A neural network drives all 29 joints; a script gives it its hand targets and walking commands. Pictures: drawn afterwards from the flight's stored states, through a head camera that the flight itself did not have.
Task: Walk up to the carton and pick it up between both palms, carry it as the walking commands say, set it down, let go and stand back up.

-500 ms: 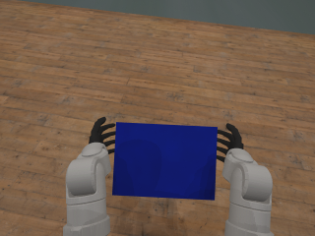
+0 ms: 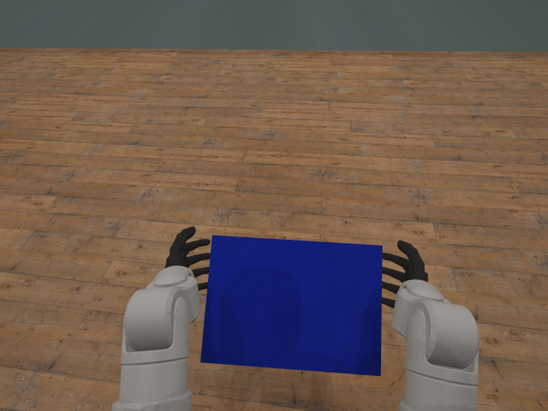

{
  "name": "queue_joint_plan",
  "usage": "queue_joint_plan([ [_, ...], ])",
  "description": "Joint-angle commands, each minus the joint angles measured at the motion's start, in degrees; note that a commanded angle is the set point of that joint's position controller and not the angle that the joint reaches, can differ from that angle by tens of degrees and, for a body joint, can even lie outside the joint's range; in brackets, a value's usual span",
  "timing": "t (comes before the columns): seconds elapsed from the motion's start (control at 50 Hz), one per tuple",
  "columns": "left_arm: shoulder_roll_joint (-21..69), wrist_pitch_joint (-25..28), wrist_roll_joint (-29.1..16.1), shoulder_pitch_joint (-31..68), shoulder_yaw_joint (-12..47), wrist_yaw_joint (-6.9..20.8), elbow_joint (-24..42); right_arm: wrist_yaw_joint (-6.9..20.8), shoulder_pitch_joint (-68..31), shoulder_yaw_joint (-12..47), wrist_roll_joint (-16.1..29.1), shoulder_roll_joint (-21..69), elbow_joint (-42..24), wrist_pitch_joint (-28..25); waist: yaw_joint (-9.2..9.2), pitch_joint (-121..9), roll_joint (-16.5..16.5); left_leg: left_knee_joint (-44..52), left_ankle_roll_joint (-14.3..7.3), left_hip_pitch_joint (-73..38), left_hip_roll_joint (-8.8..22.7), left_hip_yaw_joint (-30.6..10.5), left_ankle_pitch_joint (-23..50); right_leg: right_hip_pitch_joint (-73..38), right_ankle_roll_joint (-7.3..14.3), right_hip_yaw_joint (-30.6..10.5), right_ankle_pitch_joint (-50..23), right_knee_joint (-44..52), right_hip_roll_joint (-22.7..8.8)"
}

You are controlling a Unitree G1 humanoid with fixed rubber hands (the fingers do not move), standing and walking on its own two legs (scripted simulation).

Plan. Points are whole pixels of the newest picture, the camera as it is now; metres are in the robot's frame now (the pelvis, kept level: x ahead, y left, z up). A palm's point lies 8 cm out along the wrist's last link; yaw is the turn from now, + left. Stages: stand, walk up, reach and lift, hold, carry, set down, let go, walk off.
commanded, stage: carry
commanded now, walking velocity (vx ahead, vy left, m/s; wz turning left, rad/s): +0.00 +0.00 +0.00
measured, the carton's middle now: (291, 294) +0.33 -0.01 -0.03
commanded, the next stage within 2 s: none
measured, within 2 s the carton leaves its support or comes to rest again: neither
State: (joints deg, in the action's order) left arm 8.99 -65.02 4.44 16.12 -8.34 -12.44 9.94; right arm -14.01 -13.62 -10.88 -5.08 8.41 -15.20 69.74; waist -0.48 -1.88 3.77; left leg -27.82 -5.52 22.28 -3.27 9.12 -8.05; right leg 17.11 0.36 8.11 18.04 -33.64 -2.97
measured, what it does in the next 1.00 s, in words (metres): steps on the spot: left foot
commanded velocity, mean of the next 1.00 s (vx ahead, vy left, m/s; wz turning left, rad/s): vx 0.00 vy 0.00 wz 0.00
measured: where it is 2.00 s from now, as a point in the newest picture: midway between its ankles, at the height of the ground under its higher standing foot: outside the picture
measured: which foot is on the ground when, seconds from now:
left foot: down 0.00-0.42, up 0.44-0.48, down 0.50-1.00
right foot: down 0.00-1.00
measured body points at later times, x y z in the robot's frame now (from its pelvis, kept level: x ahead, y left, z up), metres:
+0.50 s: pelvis -0.06 -0.01 +0.01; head -0.07 -0.02 +0.46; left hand +0.22 +0.15 +0.08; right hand +0.22 -0.17 +0.06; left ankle +0.01 +0.09 -0.72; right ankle -0.05 -0.14 -0.73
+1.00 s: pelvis -0.08 -0.05 +0.00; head -0.10 -0.06 +0.45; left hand +0.21 +0.10 +0.06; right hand +0.20 -0.22 +0.04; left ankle +0.00 +0.09 -0.73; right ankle -0.06 -0.14 -0.73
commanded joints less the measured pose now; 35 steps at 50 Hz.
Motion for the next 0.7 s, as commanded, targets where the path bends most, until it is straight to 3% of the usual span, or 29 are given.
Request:
queue_joint_plan([
  [0.0, 56.28, -3.10, -20.77, 25.77, 38.44, 23.11, 3.64, 26.74, -36.33, 43.10, 25.50, 53.33, -1.37, 0.06, 0.98, -15.12, -1.56, 17.06, 4.87, -4.31, 15.30, -17.24, -19.41, -2.23, -0.86, -4.23, 6.46, 5.05, -2.29],
  [0.06, 56.56, -4.55, -20.52, 27.46, 36.97, 23.76, -2.32, 27.57, -32.01, 36.50, 23.52, 55.13, 12.57, 1.70, 0.59, -13.89, 3.97, 25.89, 8.64, 0.60, 17.28, -19.97, -24.69, -8.65, -0.15, -0.86, 8.48, 3.79, 0.26],
  [0.08, 56.90, -4.14, -22.23, 36.41, 40.02, 23.75, 1.94, 28.16, -29.85, 35.33, 22.37, 53.76, 11.86, 0.79, 0.01, -10.54, 6.46, 25.47, 8.68, -0.30, 16.72, -18.81, -23.69, -5.50, -0.20, -1.80, 5.26, 2.50, -0.78],
  [0.1, 56.93, -3.90, -21.79, 34.73, 39.61, 23.77, 2.89, 27.90, -33.52, 36.29, 23.31, 54.59, 8.47, 0.52, -0.21, -10.93, 6.58, 25.18, 9.39, -1.79, 17.31, -19.90, -21.11, -3.96, -0.19, -2.02, 6.17, 1.58, -0.51],
  [0.14, 57.59, -3.89, -21.90, 30.94, 39.00, 23.56, -3.28, 28.10, -32.11, 35.96, 23.33, 54.29, 13.20, 0.55, -0.52, -16.52, 2.52, 17.75, 5.70, -11.70, 14.51, -13.86, -10.65, -1.51, -0.83, -3.94, 0.89, 3.88, -1.46],
  [0.16, 59.22, -3.59, -23.38, 34.82, 39.49, 23.38, 0.36, 28.24, -34.30, 35.36, 24.23, 55.85, 11.09, 0.00, -0.56, -19.65, 8.44, 17.95, 5.13, -13.00, 13.23, -11.90, -11.25, -1.27, -1.14, -2.04, 1.85, 2.41, 0.68],
  [0.18, 59.44, -3.99, -22.94, 33.77, 38.86, 23.64, -0.11, 28.08, -34.96, 36.37, 24.26, 55.34, 8.95, -0.46, -0.59, -22.11, 9.24, 20.34, 5.63, -14.05, 15.34, -14.07, -17.17, -2.65, -0.64, -1.67, 6.35, 1.26, 2.00],
  [0.22, 58.47, -3.87, -21.83, 30.74, 36.41, 23.78, -4.78, 27.86, -36.54, 35.76, 24.21, 55.32, 10.37, -0.52, -0.36, -17.69, 5.89, 23.72, 6.96, -10.95, 14.26, -13.22, -21.98, -2.62, 0.23, 1.11, 11.45, 6.65, 4.49],
  [0.24, 59.53, -3.52, -23.21, 32.07, 38.37, 23.78, -3.59, 27.82, -36.99, 35.74, 24.04, 52.54, 6.30, -1.55, 0.02, -21.71, 9.85, 24.70, 9.15, -11.70, 15.87, -14.22, -21.26, -5.79, 1.84, 0.21, 11.07, 4.56, 4.09],
  [0.26, 62.24, -3.28, -24.75, 34.24, 38.95, 23.98, -3.22, 27.22, -39.93, 36.66, 24.06, 53.93, 4.25, -1.72, -0.11, -23.06, 10.41, 25.42, 10.45, -12.45, 14.70, -12.61, -20.32, -7.20, 1.57, 0.64, 9.25, 6.57, 4.56],
  [0.28, 60.67, -3.10, -24.65, 33.40, 38.59, 24.20, -2.90, 27.18, -36.85, 36.27, 24.00, 56.08, 6.61, -1.16, -0.12, -22.13, 4.61, 25.42, 13.37, -12.64, 14.66, -9.68, -15.24, -8.72, 2.07, 2.08, 9.22, 9.91, 4.98],
  [0.3, 63.18, -2.70, -25.62, 34.63, 38.89, 24.29, -3.77, 26.83, -40.34, 36.32, 23.79, 54.11, 3.93, -2.08, 0.04, -24.11, 2.26, 23.93, 15.76, -13.34, 11.64, -6.72, -12.42, -11.60, 2.25, 3.02, 7.63, 12.90, 5.37],
  [0.32, 62.05, -2.60, -25.21, 31.91, 39.12, 24.23, -5.60, 26.67, -39.17, 36.30, 23.73, 55.71, 5.99, -1.81, 0.51, -22.15, 3.67, 24.27, 26.17, -7.87, 8.71, -4.45, -6.59, -17.05, 3.24, 3.65, 15.03, 14.29, 3.73],
  [0.34, 62.98, -1.59, -26.69, 32.33, 41.23, 24.18, -0.09, 26.71, -34.99, 37.06, 23.67, 56.40, 2.69, -2.52, 1.75, -23.82, -2.24, 10.36, 32.62, -7.59, 2.80, 1.35, -0.83, -19.28, 7.14, -0.15, 16.67, 20.18, -0.98],
  [0.36, 64.23, -0.94, -26.08, 28.74, 39.88, 24.51, -1.22, 26.65, -39.39, 38.69, 25.04, 53.00, -1.46, -2.84, 1.26, -26.11, -19.09, -14.04, 24.38, -15.08, 5.73, -4.22, -3.90, -6.69, 9.52, -16.23, 12.17, 21.13, -12.59],
  [0.38, 65.19, -0.39, -26.12, 33.14, 40.25, 24.53, 2.95, 26.91, -43.85, 41.42, 26.81, 56.12, -6.93, -3.06, 0.01, -22.52, -18.54, -20.01, 13.43, -19.68, 9.81, -14.57, -8.25, 5.37, 8.91, -18.82, 8.24, 15.71, -13.23],
  [0.4, 63.86, -1.16, -23.32, 27.78, 37.87, 24.48, -0.77, 26.98, -45.13, 44.18, 27.38, 56.27, -10.33, -3.18, -0.61, -20.05, -16.80, -8.28, 7.56, -17.86, 9.49, -9.81, -5.49, 6.00, 5.59, -13.03, 5.64, 17.13, -9.64],
  [0.42, 63.54, -1.59, -23.88, 29.51, 37.61, 24.83, 1.78, 26.62, -45.07, 45.07, 27.82, 57.16, -10.50, -2.65, -0.46, -19.28, -17.59, -5.07, 6.24, -19.83, 8.68, -8.48, -1.94, 6.47, 4.28, -10.90, 2.63, 16.61, -7.06],
  [0.44, 59.33, -1.55, -22.66, 32.59, 37.84, 24.49, 0.77, 26.00, -46.96, 45.01, 25.86, 54.01, -6.61, -2.87, -0.33, -19.73, -10.63, 1.64, 7.11, -15.16, 8.93, -6.72, 0.51, 2.06, 3.58, -8.39, -1.21, 13.57, -6.34],
  [0.46, 54.69, 2.05, -15.35, 30.22, 25.94, 24.55, -18.50, 25.37, -40.98, 33.39, 16.09, 48.48, 14.48, -6.48, -0.23, -23.85, -7.54, 4.28, 5.88, -13.29, 10.06, -9.76, 9.37, -4.58, 0.63, -4.60, -7.50, 8.83, -3.66],
  [0.48, 52.49, 5.04, -15.49, 28.97, 28.88, 24.30, -11.39, 24.92, -32.21, 33.77, 14.51, 49.06, 14.09, -9.24, -0.59, -24.29, -6.41, 7.64, 5.00, -12.31, 10.97, -11.84, 15.08, -8.82, -0.96, -2.37, -7.58, 5.06, -3.35],
  [0.5, 55.84, 4.03, -20.62, 32.77, 36.96, 24.25, -0.58, 24.99, -35.75, 39.77, 20.59, 53.77, 3.43, -7.96, -0.02, -22.70, -1.99, 5.70, 4.90, -11.73, 12.50, -11.44, 19.82, -8.42, -0.61, -3.50, -6.32, 3.57, -3.78],
  [0.52, 55.52, 4.19, -19.85, 33.87, 34.64, 24.18, -5.86, 25.19, -36.50, 36.48, 18.63, 52.96, 10.69, -7.79, 0.81, -25.09, -5.06, 1.17, 3.23, -14.28, 14.00, -10.77, 22.42, -8.40, -1.21, -6.81, -14.38, 5.02, -4.97],
  [0.54, 58.00, 3.51, -21.65, 31.04, 39.50, 24.24, 6.23, 26.13, -34.12, 41.48, 23.95, 57.64, -0.04, -6.96, 0.55, -22.53, -3.66, 2.57, 3.56, -12.66, 12.22, -10.10, 11.98, -7.90, -1.54, -7.37, -11.64, 5.47, -4.30],
  [0.58, 56.21, 4.32, -16.21, 28.67, 32.74, 23.98, -6.69, 26.91, -31.67, 33.28, 18.20, 53.63, 14.66, -7.54, 0.61, -19.22, -0.44, 8.64, 3.71, -8.50, 12.58, -12.32, -1.74, -4.31, -1.10, -7.27, -4.21, 7.05, -3.79],
  [0.6, 57.82, 3.58, -19.58, 26.85, 37.02, 24.16, -0.98, 27.24, -31.33, 38.67, 22.34, 55.34, 5.87, -7.14, 0.32, -18.89, -0.84, 10.47, 3.97, -7.17, 13.46, -14.37, -8.86, -5.15, -0.53, -7.41, 1.28, 7.19, -2.38],
  [0.62, 56.04, 2.88, -18.40, 30.15, 35.69, 23.96, -3.20, 27.31, -34.60, 36.10, 21.10, 53.83, 11.02, -6.61, 0.67, -17.16, 2.58, 13.22, 3.81, -4.04, 14.21, -16.57, -13.82, -7.03, -0.72, -6.48, 1.28, 7.35, -1.89],
  [0.66, 55.48, 3.62, -18.02, 30.39, 35.26, 24.15, -2.73, 27.31, -29.77, 34.40, 18.79, 53.86, 12.93, -7.42, 0.58, -13.70, 0.54, 10.29, 4.74, -3.91, 12.08, -12.74, -11.47, -2.33, -0.06, -7.84, 0.53, 10.06, -3.30],
  [0.68, 57.45, 3.14, -18.71, 29.07, 37.69, 24.06, -1.59, 27.39, -34.75, 37.00, 20.75, 53.47, 5.81, -7.51, 0.52, -13.79, 0.08, 8.58, 4.95, -6.88, 11.84, -11.49, -8.32, 0.06, -0.17, -7.78, -1.37, 10.65, -3.17],
])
